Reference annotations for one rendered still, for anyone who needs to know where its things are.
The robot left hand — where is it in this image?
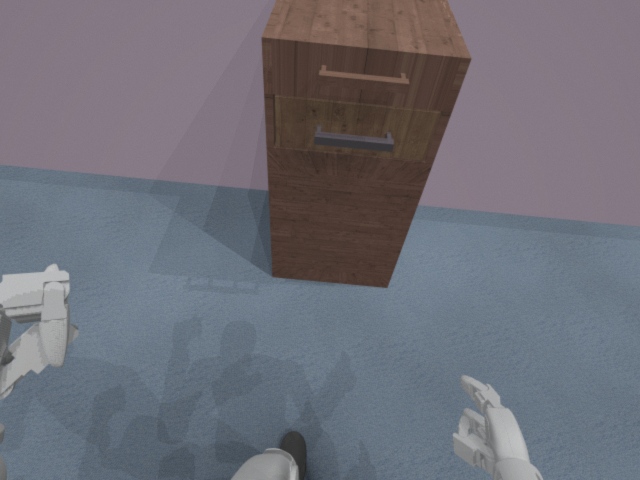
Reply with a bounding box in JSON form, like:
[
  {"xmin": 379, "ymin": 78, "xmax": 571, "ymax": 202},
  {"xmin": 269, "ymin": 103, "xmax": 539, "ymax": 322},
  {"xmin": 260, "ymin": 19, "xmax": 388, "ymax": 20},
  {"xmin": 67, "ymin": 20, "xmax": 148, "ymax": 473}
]
[{"xmin": 0, "ymin": 264, "xmax": 79, "ymax": 400}]

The robot left foot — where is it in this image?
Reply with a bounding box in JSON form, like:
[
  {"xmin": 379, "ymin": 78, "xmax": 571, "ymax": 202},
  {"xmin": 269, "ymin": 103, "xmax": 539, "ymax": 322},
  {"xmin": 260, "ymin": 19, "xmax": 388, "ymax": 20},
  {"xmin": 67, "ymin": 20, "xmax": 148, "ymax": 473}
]
[{"xmin": 280, "ymin": 431, "xmax": 306, "ymax": 480}]

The robot right hand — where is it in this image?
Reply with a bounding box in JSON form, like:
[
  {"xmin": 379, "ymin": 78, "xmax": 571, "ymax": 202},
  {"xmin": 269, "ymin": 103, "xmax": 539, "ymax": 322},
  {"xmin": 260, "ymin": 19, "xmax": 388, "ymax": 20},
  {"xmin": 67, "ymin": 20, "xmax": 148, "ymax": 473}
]
[{"xmin": 453, "ymin": 375, "xmax": 530, "ymax": 475}]

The cabinet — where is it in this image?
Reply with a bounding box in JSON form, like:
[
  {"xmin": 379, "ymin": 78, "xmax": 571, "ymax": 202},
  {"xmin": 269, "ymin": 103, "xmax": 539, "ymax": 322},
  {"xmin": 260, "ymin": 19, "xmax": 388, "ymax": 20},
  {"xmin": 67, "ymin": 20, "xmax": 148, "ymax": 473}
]
[{"xmin": 262, "ymin": 0, "xmax": 472, "ymax": 288}]

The robot right forearm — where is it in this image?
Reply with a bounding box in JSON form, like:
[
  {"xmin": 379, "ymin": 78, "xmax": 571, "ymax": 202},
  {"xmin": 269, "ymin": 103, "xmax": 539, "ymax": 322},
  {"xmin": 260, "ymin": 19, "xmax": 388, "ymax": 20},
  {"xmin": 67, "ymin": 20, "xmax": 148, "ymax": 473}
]
[{"xmin": 493, "ymin": 458, "xmax": 543, "ymax": 480}]

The drawer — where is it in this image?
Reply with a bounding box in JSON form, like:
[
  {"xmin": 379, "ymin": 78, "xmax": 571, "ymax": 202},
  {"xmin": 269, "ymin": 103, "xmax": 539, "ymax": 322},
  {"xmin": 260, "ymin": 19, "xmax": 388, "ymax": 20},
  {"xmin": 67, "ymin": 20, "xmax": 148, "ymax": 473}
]
[{"xmin": 275, "ymin": 95, "xmax": 441, "ymax": 161}]

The left robot shin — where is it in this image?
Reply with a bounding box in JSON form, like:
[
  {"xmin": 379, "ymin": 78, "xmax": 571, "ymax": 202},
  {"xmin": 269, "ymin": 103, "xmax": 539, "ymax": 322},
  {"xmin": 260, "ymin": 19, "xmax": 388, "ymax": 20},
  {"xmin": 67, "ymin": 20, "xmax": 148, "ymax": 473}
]
[{"xmin": 263, "ymin": 448, "xmax": 296, "ymax": 465}]

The handle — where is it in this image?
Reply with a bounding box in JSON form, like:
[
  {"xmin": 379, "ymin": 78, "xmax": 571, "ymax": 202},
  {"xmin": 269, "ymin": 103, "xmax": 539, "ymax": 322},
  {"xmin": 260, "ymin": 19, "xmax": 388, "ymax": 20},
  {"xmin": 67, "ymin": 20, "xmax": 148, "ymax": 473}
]
[
  {"xmin": 314, "ymin": 125, "xmax": 394, "ymax": 152},
  {"xmin": 318, "ymin": 70, "xmax": 409, "ymax": 94}
]

